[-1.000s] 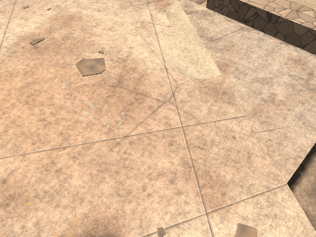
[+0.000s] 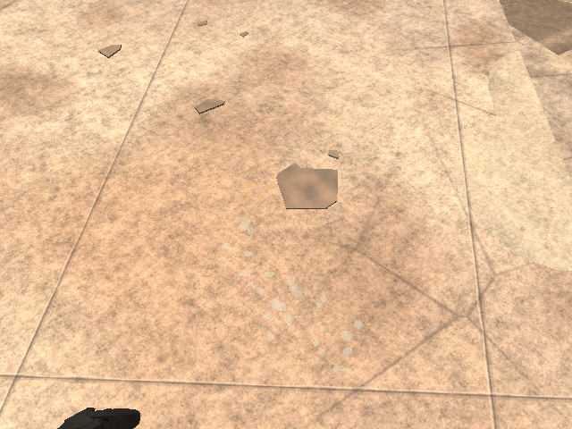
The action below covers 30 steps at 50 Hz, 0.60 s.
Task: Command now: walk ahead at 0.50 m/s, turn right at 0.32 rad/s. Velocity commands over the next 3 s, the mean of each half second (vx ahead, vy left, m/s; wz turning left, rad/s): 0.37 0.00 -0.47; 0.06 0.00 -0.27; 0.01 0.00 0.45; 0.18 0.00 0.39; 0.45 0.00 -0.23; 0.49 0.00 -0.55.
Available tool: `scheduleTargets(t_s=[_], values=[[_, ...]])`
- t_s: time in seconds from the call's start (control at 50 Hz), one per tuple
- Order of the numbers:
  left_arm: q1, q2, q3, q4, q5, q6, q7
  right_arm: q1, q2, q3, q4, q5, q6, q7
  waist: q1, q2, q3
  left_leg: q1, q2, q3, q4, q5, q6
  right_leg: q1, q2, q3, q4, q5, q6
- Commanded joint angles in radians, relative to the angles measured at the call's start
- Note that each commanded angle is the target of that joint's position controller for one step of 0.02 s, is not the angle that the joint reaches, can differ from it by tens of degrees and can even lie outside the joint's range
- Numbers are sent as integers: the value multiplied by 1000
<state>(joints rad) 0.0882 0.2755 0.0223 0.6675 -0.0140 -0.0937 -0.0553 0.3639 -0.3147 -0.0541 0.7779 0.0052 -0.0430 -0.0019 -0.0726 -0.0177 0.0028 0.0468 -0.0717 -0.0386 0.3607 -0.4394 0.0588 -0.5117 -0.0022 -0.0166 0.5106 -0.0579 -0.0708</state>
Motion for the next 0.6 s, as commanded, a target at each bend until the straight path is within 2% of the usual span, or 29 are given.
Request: scheduleTargets(t_s=[0.02,0.04,0.06,0.08,0.1,0.12,0.14,0.2,0.24,0.28,0.32,0.36,0.42,0.44,0.46,0.48,0.5,0.52,0.54,0.56,0.58,0.6], values=[[285,226,85,-14,4,-7,12,-32,-135,-23,-83,-20,-4,-22,189,23,-250,-202,203,12,510,924,33,530,-88,161,2,64,-128],[346,299,105,-1,-2,-4,11,75,-42,5,-104,-29,-27,-9,136,-230,-350,-627,6,39,878,171,-55,878,-307,653,-64,-105,-301],[366,203,81,1,-16,3,14,18,-95,1,-102,-17,-53,3,178,-177,-362,-772,13,-87,970,-80,-53,937,-322,786,-166,-227,-290],[306,174,72,-12,-8,10,23,-80,-136,-10,-137,17,-73,16,186,-115,-218,-843,65,-96,976,-11,-45,831,-296,655,-191,-222,-251],[255,172,71,-28,3,16,27,-138,-124,-4,-153,14,-85,17,166,-15,-134,-831,101,-78,920,51,-40,698,-259,562,-207,-143,-230],[214,159,67,-36,6,20,28,-163,-119,-7,-160,-8,-90,14,133,39,-61,-807,125,-65,833,89,-48,579,-223,498,-230,-41,-221],[190,148,61,-46,14,19,32,-150,-117,-12,-163,-19,-86,12,98,14,-48,-748,144,-66,783,116,-58,503,-197,456,-252,42,-219],[166,151,63,-46,5,20,42,-112,-88,-6,-154,-25,-62,6,57,-32,-26,-691,150,-37,665,130,-107,369,-158,381,-289,148,-231],[164,185,75,-37,6,25,55,-175,-67,2,-172,-29,-53,-2,63,-34,12,-658,124,-8,529,213,-139,277,-122,303,-277,340,-212],[185,201,84,-19,-1,41,69,-240,-43,10,-180,-32,-56,-2,86,-48,-7,-553,74,10,365,376,-145,216,-56,229,-226,419,-152],[236,202,87,4,-9,61,81,-300,-41,9,-188,-21,-59,4,116,-63,-45,-484,25,8,255,505,-141,225,-42,249,-189,363,-111],[253,193,88,13,-14,76,88,-329,-57,1,-196,-12,-57,9,119,-78,-55,-460,9,-25,179,514,-129,268,-55,312,-145,279,-89],[206,174,89,-7,-8,88,98,-277,-101,-23,-182,-15,-63,9,71,-108,-73,-411,32,-75,103,472,-86,353,-73,412,-22,234,-53],[177,157,85,-22,-8,90,98,-224,-108,-29,-169,-22,-68,5,37,-96,-96,-325,57,-63,36,552,-62,345,-37,402,63,206,-24],[188,107,69,-45,5,88,94,-156,-151,-37,-167,-40,-71,-3,21,-6,-204,-117,195,-154,63,775,-4,271,25,350,257,30,16],[368,34,49,-26,21,83,88,-145,-171,-33,-182,-57,-56,-11,100,235,-301,158,447,-405,141,1201,142,38,155,251,525,-663,76],[481,121,53,-18,-3,85,81,-112,-169,-44,-162,-26,-32,-4,110,328,-406,197,578,-639,105,962,254,-60,102,208,716,-694,102],[405,193,76,1,-15,102,86,-166,-106,-30,-189,-18,-19,-8,83,185,-307,104,496,-558,57,716,222,-104,53,198,792,-592,137],[304,216,87,-15,-16,122,93,-209,-68,-17,-196,-20,-4,-12,66,116,-213,2,426,-417,32,574,172,-126,29,157,794,-512,154],[263,212,92,-22,-13,143,100,-250,-55,-9,-198,-24,7,-13,71,96,-149,-105,376,-335,2,501,152,-110,7,143,782,-469,165],[250,193,91,-36,-11,155,103,-284,-65,-10,-191,-29,15,-15,90,120,-93,-206,341,-267,-31,463,148,-78,-11,126,752,-439,169],[254,162,84,-41,-9,160,103,-292,-79,-16,-182,-36,17,-17,97,148,-63,-280,302,-192,-65,455,143,-28,-11,92,710,-408,169]])
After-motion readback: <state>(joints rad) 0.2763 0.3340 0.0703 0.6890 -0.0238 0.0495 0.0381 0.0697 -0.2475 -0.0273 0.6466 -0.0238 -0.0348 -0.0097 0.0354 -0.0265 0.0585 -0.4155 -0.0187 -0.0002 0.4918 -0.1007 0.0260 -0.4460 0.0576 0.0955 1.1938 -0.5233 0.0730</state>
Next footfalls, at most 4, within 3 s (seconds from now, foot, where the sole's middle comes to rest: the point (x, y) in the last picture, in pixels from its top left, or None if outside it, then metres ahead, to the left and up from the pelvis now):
0.46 left None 0.45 0.05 -0.76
0.86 right None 0.30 -0.17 -0.76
1.22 left None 0.38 0.07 -0.76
1.76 right None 0.37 -0.14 -0.76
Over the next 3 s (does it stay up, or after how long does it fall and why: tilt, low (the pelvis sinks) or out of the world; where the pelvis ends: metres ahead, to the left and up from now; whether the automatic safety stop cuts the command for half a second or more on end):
stays up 0.88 -0.03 0.02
